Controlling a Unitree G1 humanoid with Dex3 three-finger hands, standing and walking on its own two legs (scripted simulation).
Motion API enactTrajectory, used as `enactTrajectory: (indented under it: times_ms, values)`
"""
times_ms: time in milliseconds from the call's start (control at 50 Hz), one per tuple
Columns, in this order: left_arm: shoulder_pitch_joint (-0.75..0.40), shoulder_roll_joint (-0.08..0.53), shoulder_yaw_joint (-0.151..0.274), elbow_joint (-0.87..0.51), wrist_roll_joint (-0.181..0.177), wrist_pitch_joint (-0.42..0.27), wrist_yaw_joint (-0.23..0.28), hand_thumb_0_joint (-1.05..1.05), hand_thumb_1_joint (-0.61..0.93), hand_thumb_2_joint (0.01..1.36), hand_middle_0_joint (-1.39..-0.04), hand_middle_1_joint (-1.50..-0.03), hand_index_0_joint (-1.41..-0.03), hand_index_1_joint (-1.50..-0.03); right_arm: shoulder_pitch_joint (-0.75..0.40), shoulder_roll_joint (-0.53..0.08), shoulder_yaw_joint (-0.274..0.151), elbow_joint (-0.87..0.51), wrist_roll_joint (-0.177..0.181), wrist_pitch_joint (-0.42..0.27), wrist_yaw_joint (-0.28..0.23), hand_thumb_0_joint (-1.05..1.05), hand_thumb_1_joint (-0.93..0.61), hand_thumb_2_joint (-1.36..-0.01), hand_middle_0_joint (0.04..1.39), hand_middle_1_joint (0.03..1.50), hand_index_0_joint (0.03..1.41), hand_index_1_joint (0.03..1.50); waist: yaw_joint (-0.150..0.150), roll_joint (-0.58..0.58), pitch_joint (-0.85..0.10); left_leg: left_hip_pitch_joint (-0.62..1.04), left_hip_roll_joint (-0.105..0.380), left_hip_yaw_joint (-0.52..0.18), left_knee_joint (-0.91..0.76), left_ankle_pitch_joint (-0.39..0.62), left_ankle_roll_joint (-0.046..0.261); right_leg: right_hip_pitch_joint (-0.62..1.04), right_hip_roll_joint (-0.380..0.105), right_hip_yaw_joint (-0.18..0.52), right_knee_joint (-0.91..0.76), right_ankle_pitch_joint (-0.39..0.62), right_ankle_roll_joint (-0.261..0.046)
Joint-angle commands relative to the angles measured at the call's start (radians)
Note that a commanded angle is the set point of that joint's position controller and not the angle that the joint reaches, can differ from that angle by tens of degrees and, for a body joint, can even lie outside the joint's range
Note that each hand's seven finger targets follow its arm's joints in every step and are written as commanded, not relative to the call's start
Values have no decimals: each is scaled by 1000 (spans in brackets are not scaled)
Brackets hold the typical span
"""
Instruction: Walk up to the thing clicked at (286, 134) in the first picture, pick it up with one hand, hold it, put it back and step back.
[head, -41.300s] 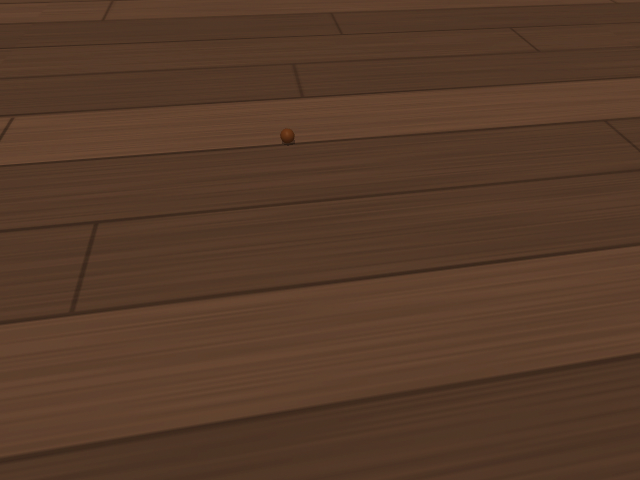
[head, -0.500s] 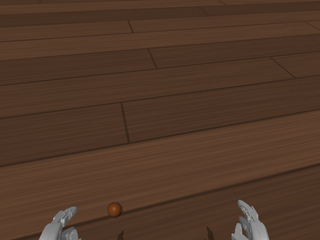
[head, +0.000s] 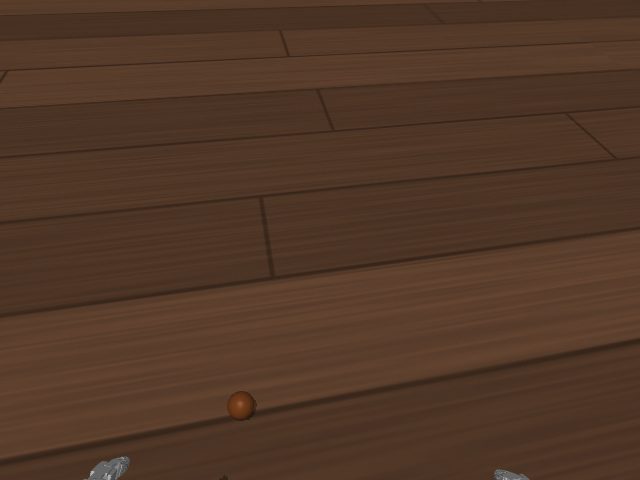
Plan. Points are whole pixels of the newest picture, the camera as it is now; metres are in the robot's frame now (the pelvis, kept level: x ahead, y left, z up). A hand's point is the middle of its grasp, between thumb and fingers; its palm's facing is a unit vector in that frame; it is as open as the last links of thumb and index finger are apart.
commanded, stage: stand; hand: left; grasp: from above
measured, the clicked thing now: (240, 405) +0.45 +0.21 -0.71
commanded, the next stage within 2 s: none
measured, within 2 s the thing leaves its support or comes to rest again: neither
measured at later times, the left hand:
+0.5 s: hand out of the picture +0.03 +0.24 -0.13, palm faces +0.04 -0.94 -0.33, open 7.4 cm
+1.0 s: hand out of the picture +0.05 +0.24 -0.13, palm faces +0.02 -0.94 -0.33, open 7.4 cm
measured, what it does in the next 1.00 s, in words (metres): stands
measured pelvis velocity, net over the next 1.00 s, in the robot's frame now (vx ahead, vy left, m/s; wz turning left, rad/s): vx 0.00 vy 0.00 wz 0.00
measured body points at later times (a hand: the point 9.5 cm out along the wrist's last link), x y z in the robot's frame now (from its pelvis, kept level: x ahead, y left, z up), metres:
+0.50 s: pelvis -0.01 +0.00 +0.03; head -0.01 +0.00 +0.48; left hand +0.03 +0.29 -0.11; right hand +0.06 -0.27 -0.11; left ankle +0.02 +0.12 -0.71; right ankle +0.00 -0.13 -0.71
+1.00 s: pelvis +0.00 +0.00 +0.03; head +0.00 -0.01 +0.48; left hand +0.05 +0.29 -0.11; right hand +0.06 -0.29 -0.11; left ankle +0.02 +0.12 -0.71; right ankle +0.00 -0.13 -0.71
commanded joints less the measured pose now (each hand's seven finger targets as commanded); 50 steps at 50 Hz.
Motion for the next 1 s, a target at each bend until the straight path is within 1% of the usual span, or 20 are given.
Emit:
enactTrajectory:
  times_ms: [0,20,80,120,160,200,220,260,320,360,380,440,480,540,660,760,820,900,940,980]
  values:
    - [-34,145,50,24,1,-64,9,0,900,900,-200,-300,-200,-301,-39,-142,-45,-40,13,-12,-16,0,-900,-900,200,300,200,300,3,10,-108,131,71,-101,-190,279,46,103,-69,79,-201,283,-44]
    - [-35,147,46,54,0,-65,10,0,900,900,-200,-300,-200,-301,-49,-147,-46,-23,14,-5,-19,0,-900,-900,200,300,200,300,2,5,-86,142,65,-95,-204,249,42,95,-73,89,-240,273,-46]
    - [-42,156,44,129,-7,-69,12,0,900,900,-200,-300,-200,-301,-34,-149,-40,25,18,4,-22,0,-900,-900,200,300,200,300,-8,-2,-58,185,72,-98,-270,231,38,126,-79,99,-300,263,-43]
    - [-40,162,43,170,-9,-72,14,0,900,900,-200,-300,-200,-301,-43,-159,-41,49,23,8,-23,0,-900,-900,200,300,200,300,-6,18,-49,207,76,-98,-294,250,35,153,-82,94,-333,285,-38]
    - [-53,162,40,204,-10,-72,14,0,900,900,-200,-300,-200,-301,-37,-158,-36,75,26,11,-24,0,-900,-900,200,300,200,300,-9,16,-32,207,85,-104,-339,252,32,182,-79,86,-355,274,-31]
    - [-50,165,39,240,-11,-67,13,0,900,900,-200,-300,-200,-301,-44,-168,-36,93,28,12,-25,0,-900,-900,200,300,200,300,-4,39,-6,195,91,-117,-388,209,29,204,-71,74,-371,236,-27]
    - [-43,164,37,256,-12,-67,12,0,900,900,-200,-300,-200,-301,-51,-174,-37,102,29,12,-25,0,-900,-900,200,300,200,300,-1,45,-11,207,95,-119,-396,208,29,214,-74,72,-381,240,-27]
    - [-47,174,38,283,-10,-65,11,0,900,900,-200,-300,-200,-301,-54,-176,-35,118,30,14,-26,0,-900,-900,200,300,200,300,-3,37,6,196,99,-129,-432,134,28,216,-73,68,-396,211,-25]
    - [-48,172,33,316,-7,-69,9,0,900,900,-200,-300,-200,-301,-61,-179,-35,140,34,18,-22,0,-900,-900,200,300,200,300,-3,23,23,215,96,-127,-443,126,22,208,-78,73,-428,183,-24]
    - [-54,176,32,330,-6,-67,8,0,900,900,-200,-300,-200,-301,-61,-183,-37,154,31,22,-22,0,-900,-900,200,300,200,300,-5,27,38,203,99,-130,-456,76,21,197,-74,73,-440,154,-22]
    - [-46,172,30,338,-8,-68,8,0,900,900,-200,-300,-200,-301,-68,-182,-36,155,33,21,-21,0,-900,-900,200,300,200,300,0,28,30,209,105,-134,-459,81,24,207,-80,73,-444,163,-25]
    - [-55,174,27,352,-9,-72,6,0,900,900,-200,-300,-200,-301,-68,-183,-33,170,36,19,-18,0,-900,-900,200,300,200,300,-4,22,22,226,102,-127,-458,122,21,216,-85,78,-457,183,-23]
    - [-61,183,28,359,-8,-70,5,0,900,900,-200,-300,-200,-301,-72,-187,-34,177,33,21,-18,0,-900,-900,200,300,200,300,-6,26,35,214,104,-129,-470,88,20,202,-82,76,-462,164,-22]
    - [-65,186,26,368,-11,-70,3,0,900,900,-200,-300,-200,-301,-73,-189,-30,186,35,21,-16,0,-900,-900,200,300,200,300,-6,27,33,206,106,-132,-481,77,19,208,-81,74,-464,158,-21]
    - [-77,193,23,380,-14,-75,1,0,900,900,-200,-300,-200,-301,-84,-194,-25,196,37,19,-13,0,-900,-900,200,300,200,300,-8,13,11,236,109,-120,-467,147,22,220,-96,87,-476,194,-25]
    - [-81,200,24,388,-17,-72,0,0,900,900,-200,-300,-200,-301,-80,-201,-20,206,38,22,-13,0,-900,-900,200,300,200,300,-10,26,20,225,112,-124,-475,113,20,217,-92,84,-476,174,-25]
    - [-88,203,22,389,-15,-75,-1,0,900,900,-200,-300,-200,-301,-94,-206,-19,201,41,19,-11,0,-900,-900,200,300,200,300,-10,5,9,246,113,-117,-465,162,21,213,-95,85,-482,188,-27]
    - [-102,207,23,387,-18,-75,-3,0,900,900,-200,-300,-200,-301,-81,-203,-12,210,41,20,-11,0,-900,-900,200,300,200,300,-17,22,9,234,113,-112,-466,164,20,225,-99,88,-481,210,-27]
    - [-98,201,21,391,-20,-77,-3,0,900,900,-200,-300,-200,-301,-90,-206,-12,208,41,18,-11,0,-900,-900,200,300,200,300,-13,10,-11,264,120,-112,-459,210,24,228,-102,90,-480,236,-29]
    - [-103,203,21,393,-21,-76,-5,0,900,900,-200,-300,-200,-301,-83,-204,-10,214,41,18,-12,0,-900,-900,200,300,200,300,-17,14,-4,258,115,-105,-459,213,20,234,-99,90,-482,248,-27]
